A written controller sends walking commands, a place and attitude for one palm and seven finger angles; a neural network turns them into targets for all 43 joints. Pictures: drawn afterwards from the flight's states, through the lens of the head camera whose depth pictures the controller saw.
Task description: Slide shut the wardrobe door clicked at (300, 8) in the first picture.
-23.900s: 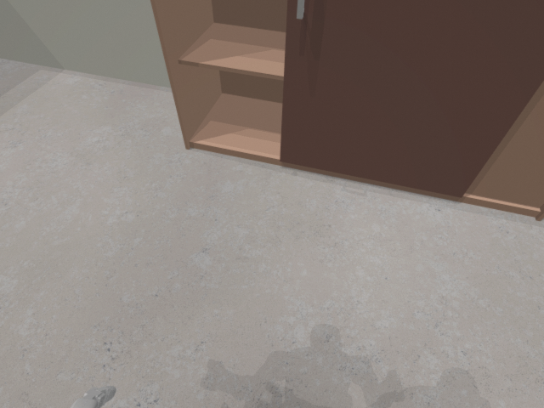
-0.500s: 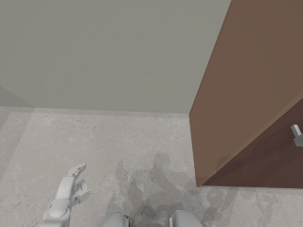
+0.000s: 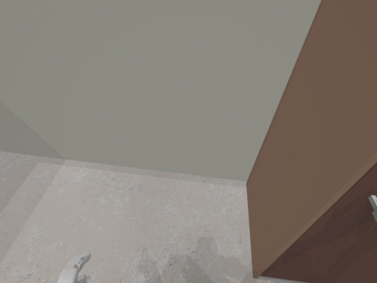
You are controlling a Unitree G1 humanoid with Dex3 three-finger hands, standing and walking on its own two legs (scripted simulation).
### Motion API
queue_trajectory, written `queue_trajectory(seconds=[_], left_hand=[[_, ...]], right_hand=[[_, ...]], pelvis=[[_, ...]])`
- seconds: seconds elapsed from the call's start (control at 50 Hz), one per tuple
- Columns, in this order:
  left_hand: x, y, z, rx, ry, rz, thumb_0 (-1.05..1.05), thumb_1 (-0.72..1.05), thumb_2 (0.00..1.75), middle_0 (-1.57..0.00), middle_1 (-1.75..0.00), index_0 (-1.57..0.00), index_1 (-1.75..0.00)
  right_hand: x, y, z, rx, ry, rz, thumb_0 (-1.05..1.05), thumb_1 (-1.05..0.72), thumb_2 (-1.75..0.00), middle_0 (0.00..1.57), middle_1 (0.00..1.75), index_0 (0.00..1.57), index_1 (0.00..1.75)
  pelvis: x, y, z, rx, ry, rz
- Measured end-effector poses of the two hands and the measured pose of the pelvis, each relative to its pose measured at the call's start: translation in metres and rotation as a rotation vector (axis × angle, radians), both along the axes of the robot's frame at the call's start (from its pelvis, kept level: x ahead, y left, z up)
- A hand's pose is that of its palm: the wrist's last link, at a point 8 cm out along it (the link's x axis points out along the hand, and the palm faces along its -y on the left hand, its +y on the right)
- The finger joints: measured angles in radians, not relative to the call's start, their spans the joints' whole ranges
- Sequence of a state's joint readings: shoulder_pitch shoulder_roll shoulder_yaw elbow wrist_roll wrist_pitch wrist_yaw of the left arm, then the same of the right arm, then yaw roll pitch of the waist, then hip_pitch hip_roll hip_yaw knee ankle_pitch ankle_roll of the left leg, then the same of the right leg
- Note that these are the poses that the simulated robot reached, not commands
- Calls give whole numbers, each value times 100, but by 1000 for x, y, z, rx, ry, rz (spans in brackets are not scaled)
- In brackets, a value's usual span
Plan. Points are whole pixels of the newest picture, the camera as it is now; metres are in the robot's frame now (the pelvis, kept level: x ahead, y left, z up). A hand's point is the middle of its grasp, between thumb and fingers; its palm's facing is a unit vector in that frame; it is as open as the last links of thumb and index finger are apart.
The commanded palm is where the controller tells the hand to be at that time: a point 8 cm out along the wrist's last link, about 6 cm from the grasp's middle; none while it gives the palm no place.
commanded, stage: stop walking and hold the door there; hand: right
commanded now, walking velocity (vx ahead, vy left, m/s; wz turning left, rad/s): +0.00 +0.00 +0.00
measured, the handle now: out of the picture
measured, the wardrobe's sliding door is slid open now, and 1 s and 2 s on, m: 0.00 0.00 0.00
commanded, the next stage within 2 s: loosen the grip on the handle in 1.64 s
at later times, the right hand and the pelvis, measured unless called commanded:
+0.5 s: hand out of the picture +0.26 -0.38 +0.11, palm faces +0.59 +0.75 -0.31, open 6.5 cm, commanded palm +0.22 -0.39 +0.11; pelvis -0.03 -0.05 -0.01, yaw -2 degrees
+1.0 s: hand out of the picture +0.26 -0.38 +0.11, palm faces +0.38 +0.91 -0.16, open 6.0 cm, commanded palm +0.22 -0.39 +0.11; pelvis -0.07 -0.15 -0.03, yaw -3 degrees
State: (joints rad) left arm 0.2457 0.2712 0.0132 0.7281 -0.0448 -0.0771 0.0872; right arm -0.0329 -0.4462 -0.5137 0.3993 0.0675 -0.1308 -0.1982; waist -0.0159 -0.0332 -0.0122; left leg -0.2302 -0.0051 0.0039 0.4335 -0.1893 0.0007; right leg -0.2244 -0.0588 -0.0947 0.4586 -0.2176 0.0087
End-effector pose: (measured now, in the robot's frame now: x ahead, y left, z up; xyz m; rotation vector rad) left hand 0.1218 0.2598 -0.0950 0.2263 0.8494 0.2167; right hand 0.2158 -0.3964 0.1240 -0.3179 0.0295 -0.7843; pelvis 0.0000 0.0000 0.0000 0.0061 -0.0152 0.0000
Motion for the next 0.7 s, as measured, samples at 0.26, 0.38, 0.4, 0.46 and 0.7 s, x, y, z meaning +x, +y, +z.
queue_trajectory(seconds=[0.26, 0.38, 0.4, 0.46, 0.7], left_hand=[[14, -14, 7, -6, -52, -17, 2, 90, 90, -20, -30, -20, -30], [21, -27, 3, -11, -44, -35, 1, 90, 90, -20, -30, -20, -30], [21, -29, 3, -9, -41, -36, 1, 90, 90, -20, -30, -20, -30], [18, -39, 0, -1, -29, -38, 1, 90, 90, -20, -30, -20, -30], [-10, -112, -11, -91, -29, -92, 1, 90, 90, -20, -30, -20, -30]], right_hand=[[0, -2, 0, -6, 1, 22, -8, -67, -78, 38, 130, 21, 136], [-1, -5, -1, -27, 0, 60, -9, -67, -78, 39, 131, 21, 136], [-1, -6, -1, -33, 1, 73, -9, -66, -78, 40, 131, 21, 136], [-1, -10, -2, -46, -7, 120, -10, -66, -79, 41, 133, 22, 136], [-1, -14, -3, -10, -21, 215, -9, -69, -78, 37, 137, 21, 137]], pelvis=[[-2, -8, 1, 0, 2, 1], [-11, -21, -2, 8, 9, -11], [-13, -25, -4, 9, 9, -14], [-21, -37, -7, 6, 7, -28], [-45, -77, -7, 1, -14, -20]])
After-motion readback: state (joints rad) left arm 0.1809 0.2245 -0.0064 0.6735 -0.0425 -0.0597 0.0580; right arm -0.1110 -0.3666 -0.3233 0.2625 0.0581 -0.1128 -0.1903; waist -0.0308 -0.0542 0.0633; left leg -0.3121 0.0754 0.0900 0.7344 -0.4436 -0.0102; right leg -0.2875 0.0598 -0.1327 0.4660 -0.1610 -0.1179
